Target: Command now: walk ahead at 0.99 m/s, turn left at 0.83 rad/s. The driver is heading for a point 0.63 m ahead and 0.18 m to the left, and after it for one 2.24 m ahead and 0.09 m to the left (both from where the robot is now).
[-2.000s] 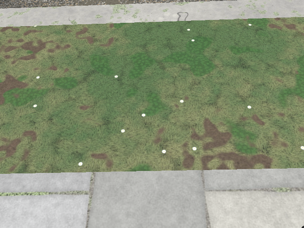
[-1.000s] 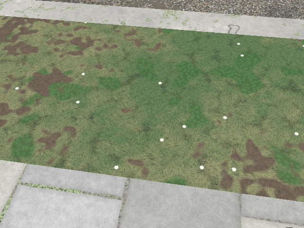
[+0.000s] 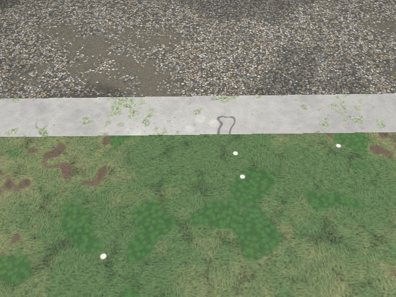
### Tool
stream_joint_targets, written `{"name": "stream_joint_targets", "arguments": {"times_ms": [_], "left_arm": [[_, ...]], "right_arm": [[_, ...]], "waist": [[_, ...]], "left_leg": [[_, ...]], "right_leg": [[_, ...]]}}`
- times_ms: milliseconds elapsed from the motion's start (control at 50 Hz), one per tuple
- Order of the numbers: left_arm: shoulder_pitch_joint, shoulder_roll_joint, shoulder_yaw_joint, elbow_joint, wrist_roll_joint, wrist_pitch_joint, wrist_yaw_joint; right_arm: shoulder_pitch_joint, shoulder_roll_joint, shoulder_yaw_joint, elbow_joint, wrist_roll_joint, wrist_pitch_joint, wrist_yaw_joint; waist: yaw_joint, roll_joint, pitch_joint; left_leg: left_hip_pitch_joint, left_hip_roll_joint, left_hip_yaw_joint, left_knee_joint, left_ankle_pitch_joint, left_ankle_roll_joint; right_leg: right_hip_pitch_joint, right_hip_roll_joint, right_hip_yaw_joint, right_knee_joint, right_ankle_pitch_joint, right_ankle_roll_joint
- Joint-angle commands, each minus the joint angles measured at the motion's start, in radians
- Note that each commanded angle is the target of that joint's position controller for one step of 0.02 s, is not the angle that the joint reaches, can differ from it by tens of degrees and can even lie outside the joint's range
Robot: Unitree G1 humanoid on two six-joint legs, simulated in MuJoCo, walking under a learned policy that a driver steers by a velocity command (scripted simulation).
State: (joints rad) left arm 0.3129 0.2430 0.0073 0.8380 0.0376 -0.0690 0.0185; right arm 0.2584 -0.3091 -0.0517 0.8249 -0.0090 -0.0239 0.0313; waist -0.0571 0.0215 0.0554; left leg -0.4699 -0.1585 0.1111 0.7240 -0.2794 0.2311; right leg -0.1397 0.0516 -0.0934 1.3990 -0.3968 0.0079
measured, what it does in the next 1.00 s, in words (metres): walks ahead, turning left: right foot, then left foot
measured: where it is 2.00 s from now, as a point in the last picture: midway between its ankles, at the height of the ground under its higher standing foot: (121, 119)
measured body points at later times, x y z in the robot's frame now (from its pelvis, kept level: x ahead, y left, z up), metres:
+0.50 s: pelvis +0.46 -0.04 +0.04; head +0.49 -0.03 +0.49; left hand +0.41 +0.26 -0.07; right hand +0.72 -0.26 -0.06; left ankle +0.36 +0.01 -0.59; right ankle +0.52 -0.17 -0.70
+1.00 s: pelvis +0.85 +0.19 +0.04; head +0.87 +0.19 +0.49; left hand +0.79 +0.46 -0.09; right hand +0.99 -0.07 -0.09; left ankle +0.75 +0.21 -0.70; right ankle +0.97 +0.08 -0.61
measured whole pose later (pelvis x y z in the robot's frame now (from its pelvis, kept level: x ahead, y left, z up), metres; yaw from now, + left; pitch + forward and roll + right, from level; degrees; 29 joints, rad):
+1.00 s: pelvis +0.85 +0.19 +0.04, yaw +27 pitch +0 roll +2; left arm 0.30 0.29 0.05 0.82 0.02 0.00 -0.03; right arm 0.41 -0.30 -0.05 0.89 -0.01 -0.11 0.00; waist -0.01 -0.03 0.03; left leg -0.03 -0.05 0.19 0.37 -0.34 0.06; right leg -0.68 -0.12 0.02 1.20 -0.18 -0.07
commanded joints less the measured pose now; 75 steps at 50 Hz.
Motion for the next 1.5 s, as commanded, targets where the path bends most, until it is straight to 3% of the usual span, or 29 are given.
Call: {"name": "stream_joint_targets", "arguments": {"times_ms": [20,80,260,300,320,340,360,380,420,500,660,720,760,780,800,820,860,980,1080,1160,1180,1200,1220,1240,1260,1320,1360,1440,1500], "left_arm": [[-0.115,0.139,-0.001,-0.216,0.016,-0.072,-0.021],[-0.148,0.128,-0.015,-0.225,0.051,-0.011,-0.018],[-0.387,0.111,-0.028,-0.336,-0.013,-0.009,-0.027],[-0.203,0.195,0.011,-0.286,-0.015,-0.019,-0.008],[0.009,0.239,0.035,-0.236,-0.014,-0.025,0.006],[0.25,0.315,0.069,-0.194,0.011,-0.029,0.027],[0.185,0.381,0.08,-0.205,0.042,-0.024,0.023],[0.058,0.333,0.091,-0.215,0.032,-0.012,0.014],[-0.022,0.165,0.057,-0.207,0.021,-0.002,0.005],[0.091,0.092,0.037,-0.077,-0.007,-0.033,-0.013],[0.16,0.171,0.038,0.014,-0.013,-0.06,-0.026],[0.204,0.264,0.044,0.059,-0.024,-0.034,-0.011],[0.153,0.291,0.049,0.046,-0.031,-0.024,-0.007],[0.22,0.126,0.022,0.011,-0.007,-0.023,-0.021],[0.293,0.126,0.027,-0.025,-0.066,-0.015,-0.012],[0.148,0.188,0.046,-0.041,-0.053,-0.013,-0.007],[0.101,0.119,0.036,-0.03,-0.047,-0.006,-0.021],[-0.007,0.047,0.04,-0.067,-0.015,0.085,-0.052],[-0.16,0.023,0.015,-0.164,-0.009,0.085,-0.062],[0.075,0.166,0.072,-0.12,-0.024,0.073,-0.078],[0.316,0.202,0.099,-0.053,-0.029,0.07,-0.075],[0.397,0.217,0.114,-0.031,-0.055,0.069,-0.053],[0.24,0.273,0.111,-0.051,-0.086,0.074,-0.039],[0.179,0.355,0.127,-0.107,-0.065,0.079,-0.03],[0.155,0.319,0.133,-0.132,-0.07,0.084,-0.013],[0.008,0.18,0.077,-0.175,-0.05,0.067,-0.003],[-0.039,0.119,0.04,-0.191,-0.06,0.034,-0.017],[-0.113,0.127,0.024,-0.222,-0.065,0.041,-0.015],[-0.242,0.134,0.023,-0.298,-0.035,0.093,-0.005]], "right_arm": [[0.171,-0.128,-0.048,0.007,-0.019,0.008,-0.028],[0.11,-0.126,-0.034,0.001,-0.005,-0.041,-0.035],[0.182,-0.185,-0.076,0.002,0.01,-0.062,-0.015],[0.147,-0.232,-0.086,-0.008,-0.002,-0.062,-0.018],[0.079,-0.249,-0.089,-0.024,-0.005,-0.069,-0.014],[0.035,-0.144,-0.06,-0.06,-0.006,-0.083,-0.016],[0.111,0.001,-0.018,-0.131,0.041,-0.084,-0.014],[0.121,-0.066,-0.009,-0.118,0.022,-0.064,-0.025],[-0.009,-0.112,-0.02,-0.11,-0.014,-0.037,-0.008],[-0.122,-0.021,0.008,-0.191,-0.031,0.009,0.041],[-0.346,-0.006,0.061,-0.278,-0.027,-0.012,0.065],[-0.202,-0.068,0.042,-0.217,-0.049,-0.022,0.037],[0.162,-0.169,-0.008,-0.099,-0.062,-0.03,-0.008],[0.201,-0.267,-0.03,-0.082,-0.069,-0.035,-0.027],[0.193,-0.282,-0.041,-0.115,-0.062,-0.034,-0.033],[0.147,-0.207,-0.036,-0.092,-0.038,-0.037,-0.034],[0.066,-0.106,-0.017,-0.054,-0.037,-0.063,-0.031],[0.082,-0.023,-0.001,0.003,0.004,-0.118,-0.028],[0.124,-0.029,0.018,0.029,0.006,-0.126,-0.058],[0.054,-0.207,-0.022,-0.027,0.003,-0.077,-0.097],[-0.017,-0.216,-0.03,-0.043,-0.007,-0.05,-0.101],[-0.108,-0.19,-0.037,-0.04,0.002,-0.026,-0.09],[-0.067,-0.036,0.003,-0.076,-0.016,-0.017,-0.073],[0.02,-0.055,0.004,-0.215,-0.005,-0.027,-0.068],[-0.04,-0.103,0.004,-0.205,-0.005,-0.049,-0.083],[-0.043,-0.026,0.028,-0.2,-0.036,-0.013,-0.111],[-0.044,-0.003,0.036,-0.229,-0.056,0.048,-0.123],[-0.135,0.02,0.052,-0.285,-0.054,0.058,-0.129],[0.001,0.011,0.053,-0.216,-0.046,0.039,-0.103]], "waist": [[0.026,-0.095,-0.051],[0.118,-0.158,0.079],[-0.034,0.025,-0.022],[0.065,0.025,-0.156],[0.2,0.017,-0.255],[0.29,-0.086,-0.387],[0.163,-0.434,-0.482],[0.119,-0.371,-0.382],[0.123,-0.089,-0.148],[0.081,-0.118,-0.04],[0.051,-0.048,0.127],[-0.045,-0.114,-0.015],[-0.217,-0.133,-0.209],[-0.106,0.123,-0.349],[-0.073,0.142,-0.516],[-0.078,-0.01,-0.33],[-0.001,-0.02,-0.071],[0.085,0.022,0.074],[0.098,0.029,0.089],[0.26,0.1,-0.069],[0.374,0.09,-0.176],[0.425,0.012,-0.182],[0.249,-0.289,-0.083],[0.142,-0.319,-0.357],[0.169,-0.146,-0.347],[0.018,0.072,-0.11],[-0.021,0.023,-0.097],[0.001,-0.079,-0.168],[-0.015,-0.111,-0.287]], "left_leg": [[0.525,0.374,-0.904,-0.539,-0.306,0.21],[0.135,0.247,-0.684,-0.566,-0.114,0.149],[0.274,0.145,-0.515,-0.437,0.505,-0.012],[0.348,0.142,-0.514,-0.184,0.742,-0.06],[0.257,0.112,-0.489,0.056,0.716,-0.084],[0.097,0.063,-0.414,0.393,0.399,-0.088],[-0.187,-0.033,-0.304,0.647,-0.222,-0.119],[-0.329,0.074,-0.255,0.733,-0.133,-0.107],[-0.325,0.17,-0.202,0.657,-0.002,-0.12],[-0.354,0.25,-0.189,0.612,0.031,-0.13],[-0.093,0.155,-0.024,0.046,0.258,-0.086],[0.204,0.059,0.028,-0.037,0.124,-0.053],[0.676,0.144,-0.108,-0.15,0.102,-0.033],[0.897,0.46,-0.436,-0.13,-0.003,-0.05],[0.975,0.643,-0.857,-0.302,-0.089,0.015],[0.806,0.568,-0.715,-0.367,-0.094,-0.008],[0.517,0.483,-0.474,-0.452,0.026,-0.038],[0.338,0.378,-0.048,-0.557,0.311,-0.125],[0.331,0.331,0.164,-0.512,0.702,-0.198],[0.337,0.383,0.166,-0.087,1.306,-0.219],[0.242,0.385,0.126,0.239,1.259,-0.22],[0.096,0.254,0.098,0.703,0.69,-0.228],[-0.137,0.075,0.096,1.035,-0.198,-0.226],[-0.372,0.067,-0.145,1.121,-0.184,-0.257],[-0.421,0.113,-0.204,1.02,-0.087,-0.268],[-0.319,0.2,-0.201,0.836,-0.02,-0.288],[-0.182,0.219,-0.171,0.62,0.015,-0.305],[0.205,0.12,-0.069,0.249,0.322,-0.311],[0.241,0.124,-0.093,0.4,0.387,-0.287]], "right_leg": [[-0.724,-0.069,0.224,0.169,0.025,-0.021],[-0.547,-0.153,0.196,-0.103,0.029,0.042],[-0.221,-0.07,0.1,-0.867,0.462,0.03],[-0.01,-0.022,0.109,-0.884,0.304,0.008],[0.22,-0.06,0.123,-0.865,0.245,-0.006],[0.458,-0.258,0.311,-0.86,-0.096,-0.032],[0.598,-0.532,0.891,-1.103,-0.364,-0.107],[0.493,-0.527,1.0,-1.167,-0.533,-0.152],[0.239,-0.421,0.62,-1.142,-0.249,-0.125],[0.109,-0.343,0.264,-1.178,0.178,-0.066],[-0.034,-0.279,-0.063,-1.386,0.762,-0.099],[0.109,-0.305,-0.053,-1.079,1.408,-0.119],[-0.089,-0.256,-0.023,-0.542,1.176,-0.112],[-0.32,-0.123,0.013,-0.156,-0.02,-0.113],[-0.51,-0.047,0.17,0.092,-0.084,-0.115],[-0.584,-0.109,0.183,0.062,0.063,-0.116],[-0.572,-0.166,0.168,-0.037,0.137,-0.103],[-0.608,-0.213,0.135,-0.187,0.255,-0.073],[-0.487,-0.128,-0.044,-0.541,0.546,-0.162],[-0.042,0.046,-0.108,-0.614,0.308,-0.215],[0.197,0.05,-0.012,-0.624,0.25,-0.257],[0.331,-0.042,0.172,-0.715,0.326,-0.327],[0.259,-0.117,0.329,-0.718,0.821,-0.282],[0.54,-0.278,0.735,-0.847,0.847,-0.448],[0.466,-0.334,0.857,-0.976,0.644,-0.437],[-0.1,-0.195,0.606,-0.856,0.714,-0.342],[-0.338,-0.059,0.46,-0.843,0.836,-0.265],[-0.466,0.083,0.37,-0.826,1.19,-0.18],[-0.305,0.009,0.376,-0.703,1.232,-0.154]]}}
